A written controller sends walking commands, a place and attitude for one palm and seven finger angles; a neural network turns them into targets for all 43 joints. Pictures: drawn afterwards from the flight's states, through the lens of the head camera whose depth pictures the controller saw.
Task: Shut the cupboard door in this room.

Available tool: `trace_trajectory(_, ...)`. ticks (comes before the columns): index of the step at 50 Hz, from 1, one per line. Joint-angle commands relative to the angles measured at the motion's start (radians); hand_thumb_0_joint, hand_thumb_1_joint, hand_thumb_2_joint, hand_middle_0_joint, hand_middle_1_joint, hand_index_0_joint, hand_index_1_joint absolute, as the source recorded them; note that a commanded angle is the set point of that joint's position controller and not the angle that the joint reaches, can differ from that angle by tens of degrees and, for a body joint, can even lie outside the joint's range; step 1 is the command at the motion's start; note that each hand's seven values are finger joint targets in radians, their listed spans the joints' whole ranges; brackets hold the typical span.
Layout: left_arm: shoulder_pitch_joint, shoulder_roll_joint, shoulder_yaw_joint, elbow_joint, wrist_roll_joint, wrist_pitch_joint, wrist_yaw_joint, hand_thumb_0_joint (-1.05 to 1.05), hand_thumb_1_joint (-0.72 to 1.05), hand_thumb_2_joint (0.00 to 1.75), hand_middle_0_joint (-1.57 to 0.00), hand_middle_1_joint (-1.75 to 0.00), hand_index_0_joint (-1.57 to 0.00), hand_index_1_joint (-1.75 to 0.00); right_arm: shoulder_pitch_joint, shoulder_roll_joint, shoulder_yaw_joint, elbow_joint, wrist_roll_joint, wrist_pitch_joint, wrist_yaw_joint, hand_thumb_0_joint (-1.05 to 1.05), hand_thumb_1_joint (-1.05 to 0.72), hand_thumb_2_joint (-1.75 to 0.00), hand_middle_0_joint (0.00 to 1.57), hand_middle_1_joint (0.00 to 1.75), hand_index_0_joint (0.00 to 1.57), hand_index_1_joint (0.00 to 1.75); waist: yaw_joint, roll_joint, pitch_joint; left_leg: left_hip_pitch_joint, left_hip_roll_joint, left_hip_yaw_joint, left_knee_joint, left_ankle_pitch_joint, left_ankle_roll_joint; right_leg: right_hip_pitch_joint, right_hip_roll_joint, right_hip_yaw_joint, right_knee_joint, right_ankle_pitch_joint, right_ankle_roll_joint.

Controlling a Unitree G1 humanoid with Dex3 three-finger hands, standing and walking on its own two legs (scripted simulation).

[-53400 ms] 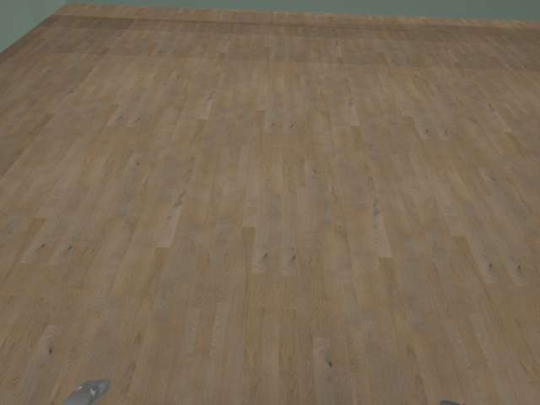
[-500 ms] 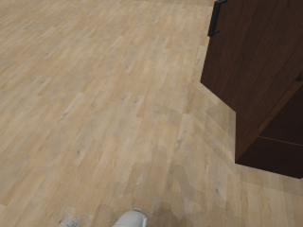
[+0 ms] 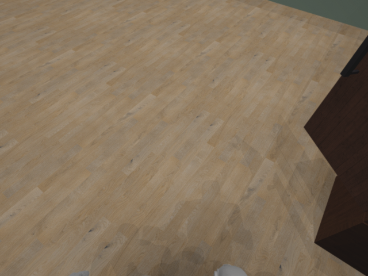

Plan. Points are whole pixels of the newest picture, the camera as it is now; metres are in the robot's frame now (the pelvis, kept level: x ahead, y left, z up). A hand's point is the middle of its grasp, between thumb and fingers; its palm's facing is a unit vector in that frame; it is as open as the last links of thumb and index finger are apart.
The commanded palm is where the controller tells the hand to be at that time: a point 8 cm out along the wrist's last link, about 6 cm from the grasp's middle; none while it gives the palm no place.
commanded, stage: walk to a spot facing it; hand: left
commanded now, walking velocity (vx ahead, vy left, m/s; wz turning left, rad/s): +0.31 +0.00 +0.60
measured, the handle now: (363, 55) +0.76 -0.54 +0.06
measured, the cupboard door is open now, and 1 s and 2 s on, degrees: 49 49 49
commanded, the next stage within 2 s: turn to face it in 0.94 s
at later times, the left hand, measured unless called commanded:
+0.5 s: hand out of the picture +0.04 +0.15 -0.16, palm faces +0.41 -0.89 -0.19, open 7.4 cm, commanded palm none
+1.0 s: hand (73, 200) +0.31 +0.33 -0.15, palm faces +0.46 -0.87 -0.18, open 7.4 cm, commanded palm none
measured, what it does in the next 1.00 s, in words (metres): walks ahead, turning left: right foot, then left foot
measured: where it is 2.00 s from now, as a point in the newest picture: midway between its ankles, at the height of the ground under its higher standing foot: (151, 220)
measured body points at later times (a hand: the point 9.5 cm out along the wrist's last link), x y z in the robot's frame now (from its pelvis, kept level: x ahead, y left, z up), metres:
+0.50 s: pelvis +0.12 -0.01 +0.00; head +0.17 +0.01 +0.45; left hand +0.02 +0.19 -0.15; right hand +0.29 -0.21 -0.14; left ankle +0.16 +0.14 -0.69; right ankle +0.05 -0.15 -0.74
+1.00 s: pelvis +0.29 +0.11 +0.01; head +0.30 +0.12 +0.46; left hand +0.29 +0.37 -0.13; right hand +0.37 -0.11 -0.14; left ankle +0.21 +0.14 -0.74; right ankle +0.47 +0.03 -0.69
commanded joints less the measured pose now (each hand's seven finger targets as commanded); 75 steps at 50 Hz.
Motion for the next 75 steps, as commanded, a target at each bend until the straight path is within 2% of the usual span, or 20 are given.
trace_trajectory(1, -0.033, 0.069, 0.014, -0.111, 0.000, -0.038, -0.008, 0.00, 0.90, 0.90, -0.20, -0.30, -0.20, -0.30, 0.031, -0.227, -0.073, -0.045, -0.002, -0.012, -0.006, 0.00, -0.90, -0.90, 0.20, 0.30, 0.20, 0.30, -0.024, 0.182, -0.070, 0.013, 0.215, -0.327, -0.276, -0.359, 0.136, 0.012, 0.031, -0.022, -0.195, 0.011, -0.008)
trace_trajectory(5, 0.193, 0.106, 0.035, -0.047, 0.007, -0.060, -0.007, 0.00, 0.90, 0.90, -0.20, -0.30, -0.20, -0.30, -0.052, -0.189, -0.073, -0.062, 0.010, -0.011, -0.001, 0.00, -0.90, -0.90, 0.20, 0.30, 0.20, 0.30, 0.098, 0.052, -0.104, -0.289, 0.091, -0.254, -0.069, -0.418, 0.080, 0.467, 0.063, -0.027, -0.500, 0.075, -0.014)
trace_trajectory(7, 0.267, 0.232, 0.051, -0.045, 0.012, -0.068, 0.021, 0.00, 0.90, 0.90, -0.20, -0.30, -0.20, -0.30, -0.074, -0.075, -0.049, -0.103, 0.017, -0.022, 0.005, 0.00, -0.90, -0.90, 0.20, 0.30, 0.20, 0.30, 0.140, -0.366, -0.068, -0.563, -0.059, -0.024, 0.532, -0.379, -0.018, 0.505, -0.400, 0.560, -0.866, -0.423, -0.147)
trace_trajectory(10, 0.065, 0.149, 0.038, -0.087, 0.000, -0.086, 0.030, 0.00, 0.90, 0.90, -0.20, -0.30, -0.20, -0.30, 0.003, -0.099, -0.066, -0.061, -0.003, -0.007, 0.025, 0.00, -0.90, -0.90, 0.20, 0.30, 0.20, 0.30, 0.002, -0.192, -0.019, -0.475, 0.063, -0.061, 0.770, -0.149, -0.031, 0.264, -0.364, 0.434, -0.887, -0.390, -0.156)
trace_trajectory(11, 0.034, 0.109, 0.024, -0.084, 0.001, -0.096, 0.027, 0.00, 0.90, 0.90, -0.20, -0.30, -0.20, -0.30, 0.005, -0.101, -0.063, -0.042, -0.005, -0.006, 0.035, 0.00, -0.90, -0.90, 0.20, 0.30, 0.20, 0.30, -0.015, -0.182, 0.017, -0.451, 0.091, -0.043, 0.765, -0.073, -0.042, 0.233, -0.306, 0.267, -0.861, -0.214, -0.138)
trace_trajectory(14, 0.107, 0.071, 0.015, -0.045, -0.003, -0.117, 0.024, 0.00, 0.90, 0.90, -0.20, -0.30, -0.20, -0.30, 0.012, -0.056, -0.049, -0.030, 0.007, -0.005, 0.049, 0.00, -0.90, -0.90, 0.20, 0.30, 0.20, 0.30, -0.005, -0.145, -0.028, -0.429, 0.084, 0.027, 0.672, 0.012, -0.059, 0.356, -0.225, -0.005, -0.787, 0.203, -0.122)
trace_trajectory(24, 0.277, 0.087, 0.016, 0.057, 0.007, -0.125, 0.029, 0.00, 0.90, 0.90, -0.20, -0.30, -0.20, -0.30, -0.188, -0.019, -0.014, -0.090, 0.008, -0.026, 0.067, 0.00, -0.90, -0.90, 0.20, 0.30, 0.20, 0.30, 0.058, -0.169, -0.007, -0.374, 0.084, 0.162, 0.217, -0.045, -0.006, 0.578, -0.296, -0.185, -0.661, 0.733, -0.132)
trace_trajectory(26, 0.253, 0.120, 0.022, 0.051, 0.006, -0.126, 0.026, 0.00, 0.90, 0.90, -0.20, -0.30, -0.20, -0.30, -0.095, -0.036, -0.019, -0.070, 0.008, -0.038, 0.059, 0.00, -0.90, -0.90, 0.20, 0.30, 0.20, 0.30, 0.014, -0.164, -0.067, -0.189, 0.014, 0.221, 0.143, -0.102, 0.031, 0.553, -0.298, -0.226, -0.530, 0.950, -0.130)
trace_trajectory(28, 0.213, 0.137, 0.026, 0.042, -0.007, -0.122, 0.019, 0.00, 0.90, 0.90, -0.20, -0.30, -0.20, -0.30, 0.156, -0.116, -0.042, -0.007, 0.000, -0.045, 0.045, 0.00, -0.90, -0.90, 0.20, 0.30, 0.20, 0.30, -0.119, -0.073, -0.213, 0.237, -0.008, 0.207, 0.022, 0.006, 0.062, 0.352, -0.254, -0.281, -0.194, 0.811, -0.086)
trace_trajectory(30, 0.153, 0.055, 0.002, -0.045, -0.015, -0.112, -0.004, 0.00, 0.90, 0.90, -0.20, -0.30, -0.20, -0.30, 0.363, -0.325, -0.092, 0.033, 0.003, -0.054, 0.012, 0.00, -0.90, -0.90, 0.20, 0.30, 0.20, 0.30, -0.189, 0.269, -0.388, 0.642, 0.423, -0.483, -0.124, 0.149, 0.241, -0.198, -0.026, -0.147, 0.353, -0.156, -0.014)
trace_trajectory(32, 0.047, 0.054, 0.013, -0.080, -0.011, -0.110, 0.010, 0.00, 0.90, 0.90, -0.20, -0.30, -0.20, -0.30, 0.271, -0.283, -0.075, 0.027, 0.009, -0.054, -0.002, 0.00, -0.90, -0.90, 0.20, 0.30, 0.20, 0.30, -0.131, 0.041, -0.223, 0.401, 0.450, -0.395, -0.202, 0.082, 0.233, -0.246, -0.076, -0.013, 0.442, -0.067, -0.040)
trace_trajectory(36, 0.173, 0.000, 0.005, 0.024, 0.015, -0.065, -0.005, 0.00, 0.90, 0.90, -0.20, -0.30, -0.20, -0.30, 0.063, -0.122, -0.025, -0.001, 0.009, -0.080, -0.014, 0.00, -0.90, -0.90, 0.20, 0.30, 0.20, 0.30, 0.001, 0.129, -0.036, 0.004, 0.268, -0.164, -0.314, -0.100, 0.135, -0.107, -0.098, 0.014, 0.243, 0.130, -0.023)
trace_trajectory(51, -0.133, -0.010, -0.015, -0.050, -0.002, -0.074, -0.010, 0.00, 0.90, 0.90, -0.20, -0.30, -0.20, -0.30, 0.288, -0.064, -0.021, 0.159, 0.008, -0.094, -0.028, 0.00, -0.90, -0.90, 0.20, 0.30, 0.20, 0.30, -0.040, 0.084, 0.018, 0.280, 0.247, -0.073, -0.273, 0.410, 0.164, -0.120, -0.007, -0.015, -0.318, 0.313, -0.058)
trace_trajectory(55, 0.079, 0.012, -0.011, 0.020, -0.003, -0.089, 0.003, 0.00, 0.90, 0.90, -0.20, -0.30, -0.20, -0.30, 0.286, -0.073, -0.020, 0.184, 0.013, -0.084, -0.037, 0.00, -0.90, -0.90, 0.20, 0.30, 0.20, 0.30, 0.050, 0.054, -0.088, 0.268, 0.211, 0.020, -0.001, 0.672, 0.086, 0.225, 0.072, -0.054, -0.490, 0.387, -0.107)
trace_trajectory(56, 0.206, 0.056, 0.004, 0.062, 0.001, -0.096, 0.012, 0.00, 0.90, 0.90, -0.20, -0.30, -0.20, -0.30, 0.275, -0.061, -0.019, 0.178, 0.023, -0.087, -0.034, 0.00, -0.90, -0.90, 0.20, 0.30, 0.20, 0.30, 0.100, -0.005, -0.172, 0.133, 0.166, 0.060, 0.163, 0.570, 0.049, 0.454, 0.009, 0.031, -0.467, 0.609, -0.135)
trace_trajectory(57, 0.320, 0.128, 0.021, 0.099, 0.005, -0.106, 0.023, 0.00, 0.90, 0.90, -0.20, -0.30, -0.20, -0.30, 0.314, -0.033, -0.021, 0.163, 0.034, -0.091, -0.028, 0.00, -0.90, -0.90, 0.20, 0.30, 0.20, 0.30, 0.117, -0.174, -0.286, -0.077, 0.021, 0.142, 0.431, 0.160, -0.003, 0.681, -0.211, 0.309, -0.475, 0.922, -0.247)
trace_trajectory(58, 0.336, 0.162, 0.020, 0.110, -0.013, -0.101, 0.024, 0.00, 0.90, 0.90, -0.20, -0.30, -0.20, -0.30, 0.344, -0.031, -0.018, 0.161, 0.037, -0.085, -0.036, 0.00, -0.90, -0.90, 0.20, 0.30, 0.20, 0.30, 0.089, -0.203, -0.319, -0.157, -0.033, 0.119, 0.672, -0.391, -0.027, 0.690, -0.359, 0.457, -0.563, 1.071, -0.362)
trace_trajectory(62, 0.097, 0.058, 0.009, 0.042, -0.015, -0.082, 0.044, 0.00, 0.90, 0.90, -0.20, -0.30, -0.20, -0.30, 0.163, -0.002, -0.010, 0.125, 0.029, -0.043, -0.031, 0.00, -0.90, -0.90, 0.20, 0.30, 0.20, 0.30, 0.021, -0.033, -0.139, -0.195, 0.096, 0.024, 0.650, -0.234, -0.052, 0.329, -0.214, 0.266, -0.641, 0.881, -0.307)
trace_trajectory(65, 0.050, 0.050, 0.014, 0.033, -0.005, -0.081, 0.041, 0.00, 0.90, 0.90, -0.20, -0.30, -0.20, -0.30, 0.184, 0.036, -0.013, 0.117, 0.018, -0.007, -0.023, 0.00, -0.90, -0.90, 0.20, 0.30, 0.20, 0.30, -0.023, -0.071, -0.124, -0.136, 0.084, 0.056, 0.550, -0.143, -0.072, 0.188, -0.137, 0.204, -0.684, 0.714, -0.254)
trace_trajectory(75, 0.024, 0.108, 0.042, -0.005, -0.004, -0.040, 0.024, 0.00, 0.90, 0.90, -0.20, -0.30, -0.20, -0.30, 0.070, -0.039, -0.027, 0.006, 0.030, -0.021, -0.029, 0.00, -0.90, -0.90, 0.20, 0.30, 0.20, 0.30, -0.021, -0.133, -0.154, 0.086, 0.038, 0.050, 0.034, -0.033, -0.087, 0.096, -0.085, 0.359, -0.585, 0.386, -0.199)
